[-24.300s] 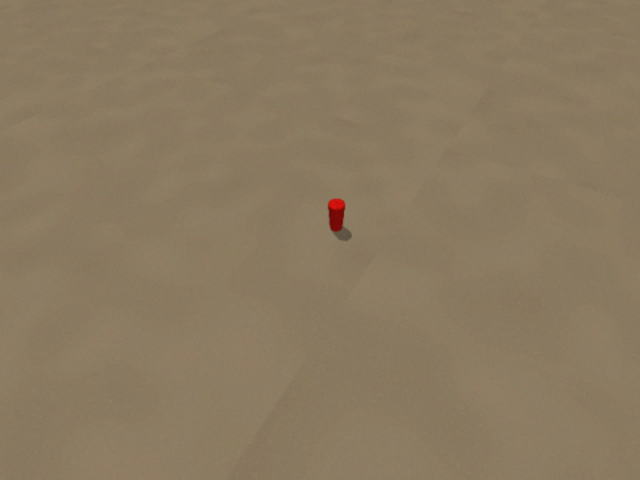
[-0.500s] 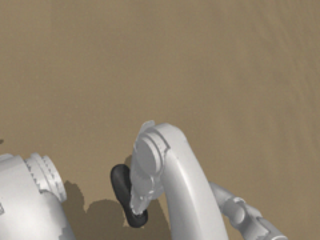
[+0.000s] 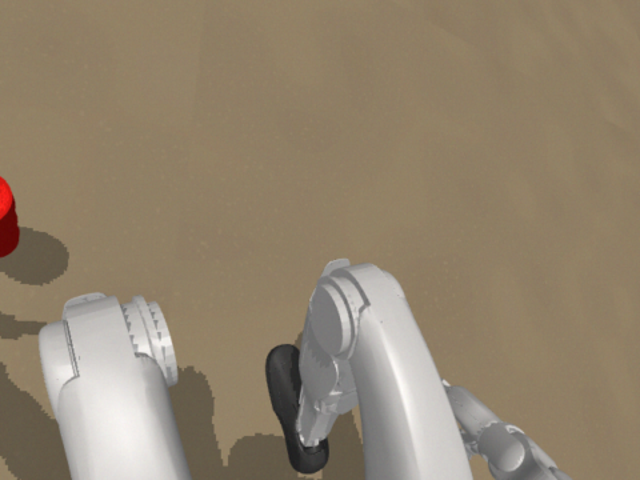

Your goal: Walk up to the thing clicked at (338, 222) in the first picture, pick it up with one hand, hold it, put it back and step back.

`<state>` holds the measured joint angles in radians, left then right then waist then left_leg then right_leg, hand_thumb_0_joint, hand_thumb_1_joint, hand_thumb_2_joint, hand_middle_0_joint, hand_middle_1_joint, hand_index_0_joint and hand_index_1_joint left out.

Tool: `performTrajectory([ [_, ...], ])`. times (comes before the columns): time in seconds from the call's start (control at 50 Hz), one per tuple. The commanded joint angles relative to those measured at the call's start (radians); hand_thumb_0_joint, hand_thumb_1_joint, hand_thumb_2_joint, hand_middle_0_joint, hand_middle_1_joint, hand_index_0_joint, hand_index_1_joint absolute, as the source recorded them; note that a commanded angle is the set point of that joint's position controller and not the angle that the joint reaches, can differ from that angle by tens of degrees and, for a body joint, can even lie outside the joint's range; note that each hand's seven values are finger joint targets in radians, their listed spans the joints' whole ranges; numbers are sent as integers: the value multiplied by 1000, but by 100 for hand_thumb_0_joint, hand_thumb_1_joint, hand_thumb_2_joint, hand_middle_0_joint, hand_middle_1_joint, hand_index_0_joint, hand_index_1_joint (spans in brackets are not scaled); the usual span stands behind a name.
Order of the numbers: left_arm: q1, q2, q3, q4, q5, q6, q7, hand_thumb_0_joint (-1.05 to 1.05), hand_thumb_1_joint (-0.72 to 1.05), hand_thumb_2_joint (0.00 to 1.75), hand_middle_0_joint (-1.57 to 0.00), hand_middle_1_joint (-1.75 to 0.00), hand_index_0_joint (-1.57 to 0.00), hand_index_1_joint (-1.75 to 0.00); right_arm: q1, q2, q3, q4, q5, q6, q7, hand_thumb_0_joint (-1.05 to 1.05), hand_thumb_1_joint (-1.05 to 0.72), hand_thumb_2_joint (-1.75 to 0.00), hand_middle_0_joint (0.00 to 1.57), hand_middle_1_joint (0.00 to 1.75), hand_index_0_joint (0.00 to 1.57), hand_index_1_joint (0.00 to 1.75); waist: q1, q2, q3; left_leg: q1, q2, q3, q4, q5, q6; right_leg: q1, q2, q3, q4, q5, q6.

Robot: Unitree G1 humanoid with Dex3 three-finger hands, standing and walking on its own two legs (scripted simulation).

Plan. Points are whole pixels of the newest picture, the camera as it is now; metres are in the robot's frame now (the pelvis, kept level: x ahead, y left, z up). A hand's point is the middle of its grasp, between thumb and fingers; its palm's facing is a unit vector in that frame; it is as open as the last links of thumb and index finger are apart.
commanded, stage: rise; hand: left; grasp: from the side
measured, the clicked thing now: out of the picture +0.44 +0.32 -0.23
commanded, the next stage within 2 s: home in 0.06 s
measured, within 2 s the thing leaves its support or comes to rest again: neither
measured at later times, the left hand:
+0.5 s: hand out of the picture +0.30 +0.40 +0.02, palm faces +0.34 -0.80 -0.49, open 17.3 cm
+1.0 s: hand out of the picture +0.24 +0.28 +0.23, palm faces +0.36 -0.85 -0.39, open 17.5 cm
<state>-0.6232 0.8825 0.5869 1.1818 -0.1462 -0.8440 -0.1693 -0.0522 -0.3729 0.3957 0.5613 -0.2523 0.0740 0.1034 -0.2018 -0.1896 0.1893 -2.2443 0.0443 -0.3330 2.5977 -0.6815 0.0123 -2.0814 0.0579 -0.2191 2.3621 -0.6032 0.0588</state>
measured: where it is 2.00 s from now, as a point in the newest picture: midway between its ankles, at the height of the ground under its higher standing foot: (226, 466)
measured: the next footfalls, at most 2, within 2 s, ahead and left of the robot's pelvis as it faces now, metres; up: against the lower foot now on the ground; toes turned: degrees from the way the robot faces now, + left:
none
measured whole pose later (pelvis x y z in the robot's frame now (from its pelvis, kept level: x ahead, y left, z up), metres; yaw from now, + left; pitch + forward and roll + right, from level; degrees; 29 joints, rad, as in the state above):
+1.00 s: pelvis +0.07 -0.01 +0.33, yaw +14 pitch +22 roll -3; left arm 0.14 0.32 0.15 0.30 0.00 0.15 0.14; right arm 0.17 -0.24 0.00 0.52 0.04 0.02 -0.12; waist -0.05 0.01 -0.17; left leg -1.25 0.06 -0.05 1.43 -0.58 -0.02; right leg -1.20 -0.01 -0.06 1.39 -0.58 0.00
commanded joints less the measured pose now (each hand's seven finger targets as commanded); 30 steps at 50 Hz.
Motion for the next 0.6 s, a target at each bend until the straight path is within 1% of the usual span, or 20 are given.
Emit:
performTrajectory([
  [0.0, -192, 76, -34, -211, -41, 6, -55, 0, -53, 4, -5, 0, -4, 0, 50, -312, -163, -22, 45, -24, -16, 0, -84, -89, 20, 30, 20, 30, -59, 456, -533, 345, 33, 90, -373, -18, -14, 164, 26, -82, -162, 67, -76],
  [0.02, -124, 257, 6, -130, 127, 76, -10, 0, -56, 7, -8, -7, -7, -7, 74, -272, -221, 14, 81, -11, -22, 0, -92, -92, 20, 30, 20, 30, 28, 530, -617, 433, 33, 127, -428, -1, -14, 146, 19, -53, -188, 46, -86],
  [0.04, -205, 183, -35, -205, 111, 102, -3, 0, -56, 7, -8, -7, -7, -8, 90, -266, -231, 1, 89, -4, -23, 0, -96, -92, 20, 30, 20, 30, -6, 550, -644, 446, 39, 125, -438, -1, -15, 144, 22, -50, -197, 49, -88],
  [0.06, -248, 162, -45, -256, 118, 119, 7, 0, -57, 8, -8, -8, -7, -8, 112, -263, -246, 6, 101, -1, -21, 0, -95, -92, 20, 30, 20, 30, -8, 559, -661, 451, 38, 130, -450, 1, -16, 139, 18, -41, -197, 54, -89],
  [0.1, -254, 242, -3, -356, 151, 172, 32, 0, -58, 8, -9, -7, -8, -8, 124, -248, -272, -3, 120, 5, -23, 0, -97, -93, 20, 30, 20, 30, 43, 623, -746, 520, 34, 144, -491, 15, -19, 143, 10, -24, -205, 54, -93],
  [0.14, -243, 305, 28, -412, 185, 230, 54, 0, -60, 9, -10, -9, -8, -10, 152, -241, -301, -7, 139, 14, -28, 0, -100, -93, 20, 30, 20, 30, 69, 664, -785, 553, 34, 155, -526, 31, -22, 135, 5, -3, -199, 55, -99],
  [0.16, -231, 309, 33, -444, 194, 256, 64, 0, -52, 14, -7, -8, -7, -8, 160, -224, -308, -7, 148, 21, -31, 0, -92, -90, 20, 30, 20, 30, 79, 666, -809, 565, 30, 166, -534, 59, -21, 146, 3, 8, -208, 69, -101],
  [0.18, -225, 261, 3, -451, 200, 286, 72, 0, -51, 8, -6, -6, -6, -6, 163, -214, -323, -11, 158, 23, -35, 0, -90, -90, 20, 30, 20, 30, 74, 672, -805, 568, 28, 173, -551, 46, -22, 121, 0, 15, -215, 58, -104],
  [0.22, -115, 237, 25, -451, 211, 348, 89, 0, -52, 7, -6, -6, -6, -6, 183, -205, -349, -10, 176, 29, -40, 0, -90, -90, 20, 30, 20, 30, 109, 653, -792, 582, 24, 176, -592, 56, -24, 112, -7, 24, -229, 55, -105],
  [0.26, -45, 132, -31, -463, 215, 403, 94, 0, -53, 7, -6, -6, -6, -6, 188, -184, -377, -15, 192, 39, -44, 0, -90, -90, 20, 30, 20, 30, 110, 614, -807, 585, 18, 188, -616, 44, -19, 105, -11, 35, -262, 39, -107],
  [0.28, 6, 93, -41, -477, 214, 435, 97, 0, -52, 7, -6, -6, -6, -6, 212, -181, -397, -7, 199, 41, -46, 0, -90, -90, 20, 30, 20, 30, 115, 589, -827, 599, 13, 197, -622, 65, -17, 125, -14, 41, -286, 50, -107],
  [0.3, 12, 58, -70, -541, 211, 461, 103, 0, -51, 8, -6, -6, -6, -6, 191, -164, -402, -40, 212, 40, -47, 0, -90, -90, 20, 30, 20, 30, 124, 562, -845, 590, 10, 200, -648, 43, -12, 135, -17, 51, -305, 32, -108],
  [0.34, 105, -8, -103, -555, 207, 527, 117, 0, -51, 8, -6, -7, -6, -7, 200, -148, -434, -48, 234, 45, -52, 0, -90, -90, 20, 30, 20, 30, 128, 442, -849, 564, 3, 215, -680, 1, 4, 180, -15, 70, -385, -8, -103],
  [0.36, 146, -53, -129, -581, 204, 555, 123, 0, -52, 8, -6, -6, -6, -7, 213, -149, -449, -49, 241, 45, -53, 0, -90, -90, 20, 30, 20, 30, 122, 412, -859, 583, 0, 220, -697, 16, 5, 207, -17, 79, -417, 2, -101],
  [0.4, 173, -63, -145, -686, 198, 604, 139, 0, -53, 7, -6, -6, -5, -6, 215, -138, -462, -56, 258, 46, -64, 0, -90, -90, 20, 30, 20, 30, 136, 369, -894, 623, 0, 221, -736, 11, 9, 258, -19, 93, -475, -4, -97],
  [0.42, 170, -40, -147, -773, 198, 625, 149, 0, -51, 8, -6, -6, -6, -6, 222, -134, -467, -67, 264, 46, -71, 0, -90, -90, 20, 30, 20, 30, 142, 377, -928, 647, -3, 228, -759, 12, 11, 306, -21, 103, -503, -5, -96],
  [0.46, 237, -40, -148, -859, 194, 668, 172, 0, -51, 8, -6, -6, -6, -6, 208, -122, -468, -98, 279, 45, -82, 0, -90, -90, 20, 30, 20, 30, 157, 347, -924, 686, 0, 221, -828, -26, 15, 360, -24, 112, -554, -33, -92],
  [0.54, 326, -41, -131, -981, 186, 729, 218, 0, -52, 8, -5, -6, -5, -6, 219, -88, -473, -115, 291, 37, -117, 0, -90, -90, 20, 30, 20, 30, 175, 318, -955, 771, -7, 259, -904, 29, 17, 531, -32, 154, -671, -7, -88],
  [0.56, 368, -73, -145, -982, 185, 746, 228, 0, -53, 7, -5, -6, -5, -6, 214, -78, -473, -123, 292, 33, -125, 0, -90, -90, 20, 30, 20, 30, 177, 318, -943, 802, -8, 267, -930, 37, 17, 560, -33, 162, -707, -2, -88],
  [0.58, 380, -75, -146, -1002, 182, 758, 237, 0, -53, 7, -5, -6, -5, -6, 212, -68, -472, -128, 294, 26, -134, 0, -90, -90, 20, 30, 20, 30, 179, 318, -929, 813, -9, 278, -950, 33, 17, 593, -36, 176, -741, -15, -86],
])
